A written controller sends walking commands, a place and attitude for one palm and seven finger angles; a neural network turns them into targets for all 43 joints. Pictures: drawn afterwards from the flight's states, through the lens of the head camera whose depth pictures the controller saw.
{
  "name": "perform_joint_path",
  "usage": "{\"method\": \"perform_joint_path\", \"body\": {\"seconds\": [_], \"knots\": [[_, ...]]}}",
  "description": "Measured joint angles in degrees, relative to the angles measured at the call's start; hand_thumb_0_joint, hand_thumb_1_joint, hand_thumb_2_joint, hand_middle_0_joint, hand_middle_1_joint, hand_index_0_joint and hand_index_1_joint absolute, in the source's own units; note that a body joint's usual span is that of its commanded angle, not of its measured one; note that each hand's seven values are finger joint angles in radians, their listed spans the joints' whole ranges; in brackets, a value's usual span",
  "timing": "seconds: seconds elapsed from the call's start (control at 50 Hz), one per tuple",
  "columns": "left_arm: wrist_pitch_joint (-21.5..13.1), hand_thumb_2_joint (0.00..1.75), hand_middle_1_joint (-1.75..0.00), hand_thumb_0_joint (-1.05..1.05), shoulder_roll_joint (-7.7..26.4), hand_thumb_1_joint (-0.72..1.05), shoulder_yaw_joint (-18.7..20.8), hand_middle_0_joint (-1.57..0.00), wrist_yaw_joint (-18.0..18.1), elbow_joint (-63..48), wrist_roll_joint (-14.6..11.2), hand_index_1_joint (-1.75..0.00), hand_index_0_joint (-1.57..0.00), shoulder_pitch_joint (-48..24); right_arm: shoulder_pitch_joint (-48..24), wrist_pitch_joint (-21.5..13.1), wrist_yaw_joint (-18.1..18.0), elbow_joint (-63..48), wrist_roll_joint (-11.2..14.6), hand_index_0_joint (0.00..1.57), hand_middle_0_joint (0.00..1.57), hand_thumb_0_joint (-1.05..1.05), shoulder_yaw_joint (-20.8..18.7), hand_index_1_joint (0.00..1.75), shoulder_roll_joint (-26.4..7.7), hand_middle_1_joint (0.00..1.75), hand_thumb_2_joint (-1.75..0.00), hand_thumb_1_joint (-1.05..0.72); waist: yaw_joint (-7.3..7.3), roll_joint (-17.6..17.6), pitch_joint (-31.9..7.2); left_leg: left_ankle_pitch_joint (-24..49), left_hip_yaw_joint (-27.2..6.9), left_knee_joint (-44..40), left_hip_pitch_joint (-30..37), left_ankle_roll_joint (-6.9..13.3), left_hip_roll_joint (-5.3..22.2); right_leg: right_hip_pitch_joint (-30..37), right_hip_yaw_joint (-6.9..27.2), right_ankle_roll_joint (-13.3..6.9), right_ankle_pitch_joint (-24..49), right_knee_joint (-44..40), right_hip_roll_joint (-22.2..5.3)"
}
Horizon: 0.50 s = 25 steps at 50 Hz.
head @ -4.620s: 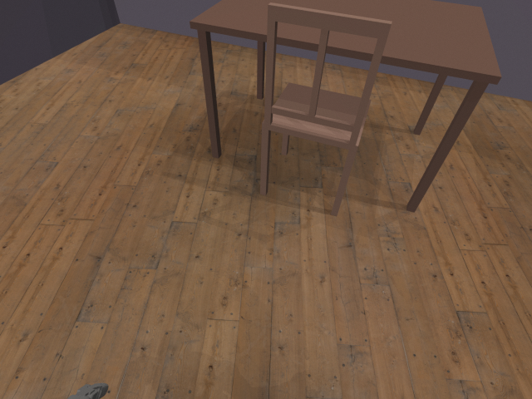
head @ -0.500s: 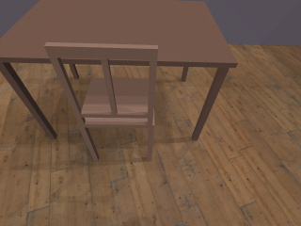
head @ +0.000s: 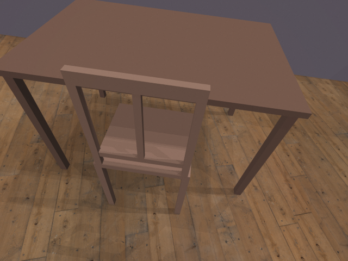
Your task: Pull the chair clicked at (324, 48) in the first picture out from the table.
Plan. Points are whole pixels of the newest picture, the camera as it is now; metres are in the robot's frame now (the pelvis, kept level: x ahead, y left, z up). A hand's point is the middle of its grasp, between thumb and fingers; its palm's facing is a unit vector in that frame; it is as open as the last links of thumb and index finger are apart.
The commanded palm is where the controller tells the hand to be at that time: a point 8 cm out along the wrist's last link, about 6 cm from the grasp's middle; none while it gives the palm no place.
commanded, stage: come to a stop and stand still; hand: left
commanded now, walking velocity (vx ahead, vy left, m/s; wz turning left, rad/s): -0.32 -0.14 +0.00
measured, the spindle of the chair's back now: (139, 129) +0.51 +0.17 -0.07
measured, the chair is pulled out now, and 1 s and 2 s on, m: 0.00 0.00 0.00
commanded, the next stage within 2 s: look again from close up in 1.06 s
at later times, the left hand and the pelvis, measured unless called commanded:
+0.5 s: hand out of the picture +0.08 +0.16 -0.16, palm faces -0.01 -0.96 -0.28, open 7.4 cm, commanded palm none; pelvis +0.01 -0.04 +0.00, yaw -2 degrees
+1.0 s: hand out of the picture -0.01 +0.08 -0.16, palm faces +0.05 -0.98 -0.20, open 7.3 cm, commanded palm none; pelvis -0.01 -0.09 +0.01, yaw -1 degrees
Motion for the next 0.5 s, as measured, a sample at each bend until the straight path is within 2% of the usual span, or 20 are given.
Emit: {"method": "perform_joint_path", "body": {"seconds": [0.02,0.06,0.08,0.12,0.22,0.36,0.42,0.48,0.5], "knots": [[0.44,0.90,-0.29,0.00,0.32,0.91,0.07,-0.20,0.03,0.36,-0.22,-0.30,-0.20,-0.16,-0.22,-0.38,-0.22,-0.11,-0.14,0.19,0.20,0.00,0.22,0.30,0.53,0.30,-0.90,-0.92,0.12,-1.13,0.40,-1.06,0.66,1.10,0.14,0.86,-0.82,-1.95,0.90,-0.24,-2.64,5.69,-1.00],[1.25,0.90,-0.29,0.00,0.72,0.91,0.04,-0.20,0.39,0.70,-0.32,-0.30,-0.20,-0.84,-0.28,-0.36,-0.82,-0.26,-0.11,0.20,0.20,0.00,1.00,0.30,1.35,0.30,-0.90,-0.91,0.40,-2.25,0.96,-3.37,1.84,1.40,1.35,2.06,-1.62,-6.98,3.40,-0.71,-7.58,17.89,-1.31],[1.58,0.90,-0.29,0.01,0.82,0.91,0.02,-0.20,0.64,0.83,-0.36,-0.30,-0.20,-1.38,-0.20,-0.17,-1.26,-0.04,-0.02,0.20,0.20,0.00,1.36,0.30,1.72,0.30,-0.90,-0.91,0.35,-2.45,1.09,-3.61,2.22,0.28,2.36,2.34,-1.96,-9.04,4.16,-0.56,-8.00,21.64,-1.38],[2.05,0.90,-0.29,0.01,0.90,0.91,-0.16,-0.20,1.02,0.53,-0.54,-0.30,-0.20,-2.72,-0.33,0.06,-2.50,0.17,0.63,0.20,0.20,-0.01,1.18,0.30,2.08,0.30,-0.90,-0.93,0.09,-2.51,1.45,-2.54,2.68,-2.81,4.22,2.24,-2.58,-12.02,5.14,0.22,-6.79,24.04,-1.82],[3.78,0.90,-0.29,0.00,1.50,0.91,-0.21,-0.19,1.50,-2.01,-0.48,-0.30,-0.20,-6.67,-1.71,1.64,-3.34,0.94,0.89,0.20,0.21,-0.02,1.10,0.30,1.04,0.30,-0.90,-0.95,-0.73,-2.01,2.82,-0.31,2.94,-7.54,6.43,2.64,-3.01,-15.81,6.82,1.94,-3.71,21.57,-2.50],[5.79,0.90,-0.29,0.00,3.69,0.91,1.13,-0.19,1.59,-5.72,-0.03,-0.30,-0.20,-10.66,-0.59,3.96,-2.99,1.14,0.26,0.20,0.21,-0.01,-0.08,0.30,0.03,0.30,-0.90,-0.93,-1.86,-0.91,3.24,-0.08,2.47,-6.89,5.34,1.14,-1.09,-17.28,7.77,2.21,-3.62,24.10,-1.57],[5.65,0.90,-0.29,0.00,4.00,0.91,1.07,-0.19,1.56,-6.47,-0.10,-0.30,-0.20,-11.60,0.47,4.33,-2.67,1.32,0.02,0.20,0.21,0.00,-0.60,0.30,-0.65,0.30,-0.90,-0.92,-2.59,0.13,3.07,-0.05,2.22,-5.97,4.49,0.12,-0.33,-14.25,7.15,1.78,-3.26,18.13,-1.68],[4.69,0.90,-0.29,0.00,4.16,0.91,0.71,-0.19,1.56,-7.02,-0.07,-0.30,-0.20,-11.52,2.12,4.61,-2.19,1.70,0.26,0.20,0.20,0.00,-0.98,0.30,-1.17,0.30,-0.90,-0.92,-2.93,0.60,2.18,-0.69,2.21,-3.58,2.93,-1.32,-0.05,-8.68,6.65,1.47,3.86,5.64,-2.05],[4.23,0.90,-0.29,0.00,3.90,0.91,0.57,-0.19,1.70,-6.72,0.06,-0.30,-0.20,-11.46,2.50,4.76,-2.01,2.06,0.52,0.20,0.20,0.00,-1.15,0.30,-1.47,0.30,-0.90,-0.92,-2.98,1.29,1.98,-1.22,2.03,-2.28,2.36,-1.92,0.52,-7.63,6.39,0.91,2.74,3.67,-1.57]]}}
